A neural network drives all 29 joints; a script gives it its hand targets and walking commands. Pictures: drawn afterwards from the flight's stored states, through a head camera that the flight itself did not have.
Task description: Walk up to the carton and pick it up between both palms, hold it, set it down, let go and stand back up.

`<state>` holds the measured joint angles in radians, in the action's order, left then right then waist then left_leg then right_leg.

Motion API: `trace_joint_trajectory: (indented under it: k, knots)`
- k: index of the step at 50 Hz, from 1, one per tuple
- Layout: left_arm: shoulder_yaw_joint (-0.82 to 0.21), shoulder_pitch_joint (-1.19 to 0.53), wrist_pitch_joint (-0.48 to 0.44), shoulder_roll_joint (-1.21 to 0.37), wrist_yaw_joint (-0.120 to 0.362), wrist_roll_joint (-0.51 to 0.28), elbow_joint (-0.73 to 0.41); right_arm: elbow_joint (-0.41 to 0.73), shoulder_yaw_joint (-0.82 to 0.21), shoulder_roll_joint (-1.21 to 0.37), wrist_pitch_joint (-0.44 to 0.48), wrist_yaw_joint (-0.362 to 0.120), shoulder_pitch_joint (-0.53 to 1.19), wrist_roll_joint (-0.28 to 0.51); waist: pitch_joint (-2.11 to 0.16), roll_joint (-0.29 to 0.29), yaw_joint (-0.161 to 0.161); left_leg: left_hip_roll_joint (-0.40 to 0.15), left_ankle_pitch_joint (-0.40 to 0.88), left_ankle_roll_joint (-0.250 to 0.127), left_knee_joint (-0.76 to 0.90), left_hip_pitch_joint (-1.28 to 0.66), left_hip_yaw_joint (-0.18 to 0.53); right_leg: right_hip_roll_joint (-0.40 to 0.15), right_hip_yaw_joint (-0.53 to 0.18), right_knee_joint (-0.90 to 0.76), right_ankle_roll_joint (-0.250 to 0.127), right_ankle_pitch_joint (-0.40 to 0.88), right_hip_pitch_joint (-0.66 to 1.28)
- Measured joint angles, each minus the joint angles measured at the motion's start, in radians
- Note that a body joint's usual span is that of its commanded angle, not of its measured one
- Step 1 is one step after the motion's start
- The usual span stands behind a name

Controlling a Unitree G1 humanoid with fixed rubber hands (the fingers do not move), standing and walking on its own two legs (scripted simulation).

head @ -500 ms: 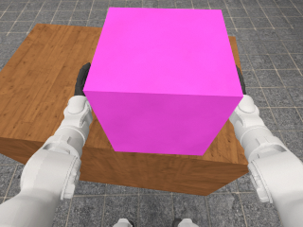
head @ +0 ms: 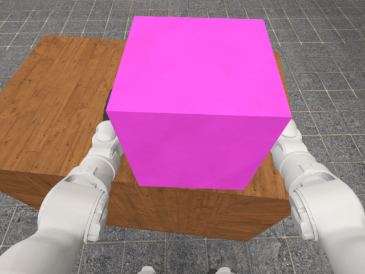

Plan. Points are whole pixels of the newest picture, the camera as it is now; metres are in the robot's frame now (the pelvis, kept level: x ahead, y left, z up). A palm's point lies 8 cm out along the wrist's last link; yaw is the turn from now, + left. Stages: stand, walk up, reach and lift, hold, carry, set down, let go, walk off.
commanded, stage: reach and lift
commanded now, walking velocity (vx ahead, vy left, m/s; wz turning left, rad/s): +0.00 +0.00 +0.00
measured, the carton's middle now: (194, 111) +0.46 +0.00 +0.06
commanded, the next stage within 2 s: none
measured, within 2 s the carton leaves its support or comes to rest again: leaves its support in 1.32 s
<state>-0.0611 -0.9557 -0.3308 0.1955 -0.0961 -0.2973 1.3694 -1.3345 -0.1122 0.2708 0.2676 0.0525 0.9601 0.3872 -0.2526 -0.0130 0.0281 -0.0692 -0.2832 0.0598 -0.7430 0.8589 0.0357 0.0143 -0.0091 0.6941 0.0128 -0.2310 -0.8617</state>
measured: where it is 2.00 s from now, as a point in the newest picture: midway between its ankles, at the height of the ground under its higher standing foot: outside the picture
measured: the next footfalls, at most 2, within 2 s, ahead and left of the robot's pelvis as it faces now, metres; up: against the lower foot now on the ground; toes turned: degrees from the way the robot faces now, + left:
none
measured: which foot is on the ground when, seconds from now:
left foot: down 0.00-1.00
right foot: down 0.00-1.00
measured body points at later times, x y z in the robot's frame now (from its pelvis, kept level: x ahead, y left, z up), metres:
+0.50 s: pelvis +0.01 +0.00 +0.00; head +0.09 +0.00 +0.44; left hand +0.45 +0.18 +0.06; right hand +0.47 -0.18 +0.06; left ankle +0.02 +0.15 -0.70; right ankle +0.04 -0.13 -0.70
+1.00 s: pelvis +0.02 +0.00 +0.02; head +0.10 +0.00 +0.46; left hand +0.46 +0.18 +0.07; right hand +0.47 -0.18 +0.07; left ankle +0.02 +0.15 -0.70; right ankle +0.04 -0.13 -0.70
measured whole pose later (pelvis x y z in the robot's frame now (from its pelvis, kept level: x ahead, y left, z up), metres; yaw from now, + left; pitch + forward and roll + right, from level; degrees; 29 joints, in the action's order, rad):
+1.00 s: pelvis +0.02 +0.00 +0.02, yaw +2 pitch +20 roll -2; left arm 0.11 -0.89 -0.42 0.15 -0.07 -0.11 1.37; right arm -1.25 0.13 0.21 0.28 0.06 0.87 0.10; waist -0.20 -0.04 0.00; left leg -0.06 -0.26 0.06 -0.62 0.72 0.06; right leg 0.00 0.02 0.56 0.01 -0.21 -0.71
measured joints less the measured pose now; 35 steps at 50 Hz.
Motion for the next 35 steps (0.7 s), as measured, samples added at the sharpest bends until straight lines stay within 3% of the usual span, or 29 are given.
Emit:
trace_joint_trajectory:
  k: [13,35]
  knots:
    - [-0.008,-0.005,-0.009,0.002,-0.002,-0.012,0.007,0.016,0.028,-0.004,-0.020,0.015,-0.003,-0.034,-0.003,-0.006,0.004,0.004,0.001,0.001,0.004,0.006,0.003,-0.004,0.003,0.007,-0.002,-0.006,-0.010]
    - [0.048,0.034,-0.043,-0.020,0.009,0.070,-0.024,0.055,0.113,-0.031,-0.014,0.037,-0.052,-0.120,0.005,-0.010,-0.012,0.007,0.013,0.001,0.052,-0.044,0.015,-0.007,0.017,-0.050,-0.003,0.005,0.050]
